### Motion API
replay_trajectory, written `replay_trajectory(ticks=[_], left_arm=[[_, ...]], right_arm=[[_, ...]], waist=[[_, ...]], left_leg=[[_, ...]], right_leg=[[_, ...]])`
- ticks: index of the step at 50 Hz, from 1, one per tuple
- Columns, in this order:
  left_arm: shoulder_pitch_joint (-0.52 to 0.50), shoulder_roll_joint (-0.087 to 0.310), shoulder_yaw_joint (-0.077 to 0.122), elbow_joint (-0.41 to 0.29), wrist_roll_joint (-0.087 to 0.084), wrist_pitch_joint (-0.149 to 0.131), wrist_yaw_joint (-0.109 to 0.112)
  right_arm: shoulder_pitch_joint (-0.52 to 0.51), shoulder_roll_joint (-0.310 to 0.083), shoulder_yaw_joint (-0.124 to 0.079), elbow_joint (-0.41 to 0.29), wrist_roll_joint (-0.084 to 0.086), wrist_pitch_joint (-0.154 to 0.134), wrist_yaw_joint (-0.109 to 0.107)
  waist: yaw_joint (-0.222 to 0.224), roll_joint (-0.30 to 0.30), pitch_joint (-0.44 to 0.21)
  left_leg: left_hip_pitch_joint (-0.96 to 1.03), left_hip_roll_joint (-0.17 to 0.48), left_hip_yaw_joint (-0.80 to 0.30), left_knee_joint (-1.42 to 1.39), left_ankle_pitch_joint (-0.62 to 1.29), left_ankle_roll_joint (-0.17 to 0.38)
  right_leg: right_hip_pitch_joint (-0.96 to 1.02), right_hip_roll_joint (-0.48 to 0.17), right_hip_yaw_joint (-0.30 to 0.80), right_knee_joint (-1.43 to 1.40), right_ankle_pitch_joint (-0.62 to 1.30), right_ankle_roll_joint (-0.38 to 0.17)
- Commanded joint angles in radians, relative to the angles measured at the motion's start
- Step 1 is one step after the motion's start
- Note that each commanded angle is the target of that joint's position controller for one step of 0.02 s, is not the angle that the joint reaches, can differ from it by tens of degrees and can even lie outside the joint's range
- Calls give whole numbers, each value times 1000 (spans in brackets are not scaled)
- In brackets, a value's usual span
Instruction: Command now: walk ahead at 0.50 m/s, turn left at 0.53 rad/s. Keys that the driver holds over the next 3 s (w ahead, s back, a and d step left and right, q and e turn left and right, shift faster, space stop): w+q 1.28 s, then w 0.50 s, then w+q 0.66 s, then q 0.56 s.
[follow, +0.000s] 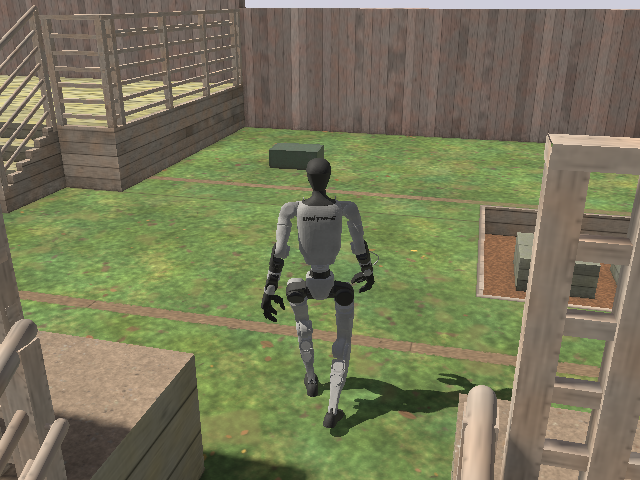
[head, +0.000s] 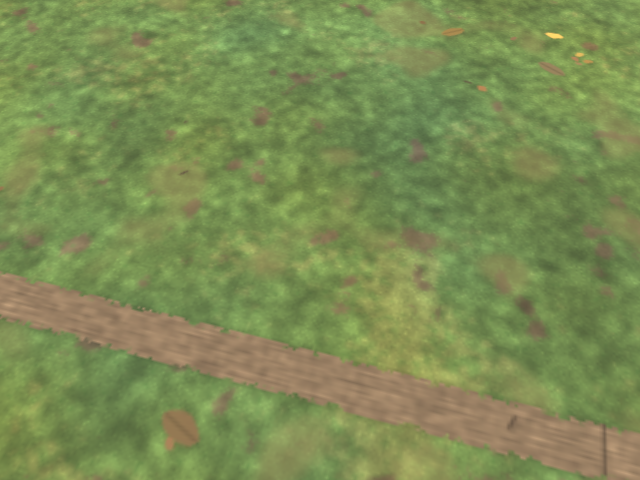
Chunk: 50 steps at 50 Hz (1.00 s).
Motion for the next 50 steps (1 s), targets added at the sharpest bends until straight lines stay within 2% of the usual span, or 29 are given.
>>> replay_trajectory(ticks=[1, 2, 3, 4, 5, 6, 7, 9, 12, 14, 20, 22, 23, 24, 25, 26, 27, 28, 29, 30, 32, 34, 36, 40, 43, 46, 48, 50], left_arm=[[-103, 149, 32, -178, -5, -29, -24], [-171, 148, 28, -204, -9, -46, -30], [-161, 148, 25, -199, -16, -58, -30], [-149, 142, 27, -185, -10, -53, -27], [-130, 135, 24, -184, 9, -34, -26], [-115, 124, 23, -180, 21, -13, -29], [-117, 115, 21, -185, 26, 3, -33], [-166, 105, 18, -207, 25, 19, -38], [-307, 112, 18, -258, 19, 24, -41], [-376, 115, 16, -281, 16, 24, -44], [-535, 122, 3, -350, 4, 5, -54], [-508, 141, 5, -356, 0, -4, -53], [-445, 156, 10, -342, -2, -9, -49], [-343, 182, 21, -311, -4, -15, -40], [-200, 210, 34, -272, -1, -27, -28], [-45, 276, 51, -262, 21, -35, -9], [-30, 360, 69, -272, 42, -24, -2], [-88, 300, 66, -274, 22, -10, -9], [-158, 205, 45, -288, 13, -7, -12], [-195, 154, 32, -283, 11, -9, -17], [-179, 137, 25, -255, 8, -19, -16], [-143, 140, 28, -230, -3, -40, -24], [-125, 148, 33, -215, -9, -52, -30], [-88, 149, 36, -185, -5, -51, -32], [-73, 165, 41, -171, -5, -50, -32], [-31, 192, 49, -150, -6, -43, -24], [-4, 209, 52, -133, -5, -28, -19], [7, 241, 58, -122, -3, -12, -13]], right_arm=[[355, -294, -94, 43, 32, 15, -26], [301, -262, -86, 46, 36, 18, -37], [257, -206, -74, 41, 35, 14, -39], [214, -171, -64, 37, 32, 6, -41], [190, -145, -54, 34, 37, -4, -44], [185, -139, -49, 31, 39, -15, -42], [198, -149, -50, 34, 42, -27, -40], [231, -181, -57, 40, 42, -35, -37], [301, -186, -59, 47, 40, -32, -35], [343, -185, -60, 50, 40, -29, -36], [423, -194, -61, 49, 24, -24, -49], [396, -211, -65, 36, 20, -25, -58], [355, -223, -67, 23, 20, -27, -60], [321, -236, -70, 12, 20, -31, -56], [299, -238, -70, 8, 28, -38, -46], [308, -177, -52, -15, 40, -48, -34], [414, -77, -33, -46, 69, -44, -36], [425, -165, -39, -26, 31, -32, -45], [363, -180, -45, -17, 20, -23, -41], [310, -166, -41, -22, 18, -19, -32], [287, -144, -39, -30, 3, 0, -12], [270, -126, -35, -42, 3, 17, 1], [209, -114, -29, -70, 3, 26, 12], [70, -98, -17, -125, 5, 25, 28], [-31, -76, -2, -160, 8, 18, 41], [-105, -82, 1, -190, 3, 19, 49], [-121, -92, -2, -203, -5, 20, 45], [-53, -110, -13, -189, -12, 19, 34]], waist=[[-147, 144, -298], [-123, 65, -150], [-78, -11, -77], [-31, -50, -30], [1, -45, -30], [15, -33, -46], [21, -23, -50], [14, -2, -39], [-38, 34, -10], [-69, 52, -14], [-125, 78, -12], [-96, 92, -15], [-58, 99, -27], [-13, 97, -69], [62, 50, -143], [116, -37, -283], [52, -272, -387], [16, -203, -333], [5, -79, -186], [0, -20, -105], [-19, -90, -57], [-25, -102, -60], [-26, -96, -48], [-8, -84, -13], [11, -82, 6], [29, -79, 26], [30, -81, 23], [-6, -97, -35]], left_leg=[[752, 391, -929, -336, -166, 307], [650, 390, -773, -370, -126, 263], [514, 355, -670, -384, -25, 214], [409, 299, -577, -390, 94, 168], [340, 254, -509, -397, 183, 146], [307, 227, -464, -401, 239, 135], [288, 206, -437, -402, 292, 133], [259, 174, -405, -415, 306, 119], [293, 153, -418, -427, 278, 81], [347, 148, -429, -410, 292, 58], [484, 170, -489, -320, 429, 48], [481, 185, -519, -283, 466, 24], [442, 181, -518, -249, 516, 2], [403, 163, -513, -166, 616, -22], [352, 107, -473, 8, 629, -47], [232, 47, -414, 267, 400, -69], [-71, -112, -287, 544, -336, -102], [-168, -30, -275, 655, -340, -91], [-175, 21, -262, 661, -238, -94], [-156, 54, -246, 619, -174, -102], [-115, 93, -227, 566, -143, -118], [-117, 100, -213, 558, -124, -123], [-177, 116, -207, 538, -77, -130], [-251, 134, -175, 395, 56, -148], [-187, 134, -121, 204, 157, -138], [-145, 124, -65, 84, 115, -110], [-114, 95, -32, 32, 32, -80], [5, 24, 4, -3, -78, -39]], right_leg=[[-744, 104, 286, 799, -46, 2], [-823, 19, 341, 744, 61, -11], [-768, -20, 329, 638, 139, -12], [-703, -46, 328, 558, 160, -5], [-635, -57, 331, 508, 164, 12], [-591, -62, 329, 470, 164, 26], [-581, -61, 316, 437, 164, 39], [-602, -62, 295, 353, 219, 60], [-686, -60, 285, 206, 344, 79], [-716, -47, 289, 124, 414, 80], [-722, 14, 290, -64, 439, 56], [-626, 30, 308, -140, 411, 34], [-515, 47, 307, -181, 376, 18], [-361, 77, 297, -201, 334, 0], [-164, 67, 301, -263, 359, -25], [73, -122, 485, -294, 166, -69], [292, -400, 938, -388, 79, -173], [200, -399, 1071, -432, -30, -201], [55, -355, 906, -451, -35, -182], [-52, -298, 748, -471, 80, -161], [-148, -225, 553, -506, 272, -125], [-159, -217, 466, -521, 418, -130], [-146, -226, 398, -549, 479, -142], [-122, -207, 262, -574, 546, -139], [-126, -191, 170, -572, 570, -117], [-69, -217, 128, -554, 611, -102], [-3, -232, 97, -490, 750, -91], [42, -237, 56, -308, 1067, -79]])
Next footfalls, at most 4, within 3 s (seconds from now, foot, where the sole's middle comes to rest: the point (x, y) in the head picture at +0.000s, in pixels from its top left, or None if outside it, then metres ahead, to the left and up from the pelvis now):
0.52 right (367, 464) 0.49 -0.06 -0.75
1.04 left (208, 405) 0.60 0.27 -0.75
1.58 right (173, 273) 0.94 0.40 -0.75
2.12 left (34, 268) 0.95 0.75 -0.75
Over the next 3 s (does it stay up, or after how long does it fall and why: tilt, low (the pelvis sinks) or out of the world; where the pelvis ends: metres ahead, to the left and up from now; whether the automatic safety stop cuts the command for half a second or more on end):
stays up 1.08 0.88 0.03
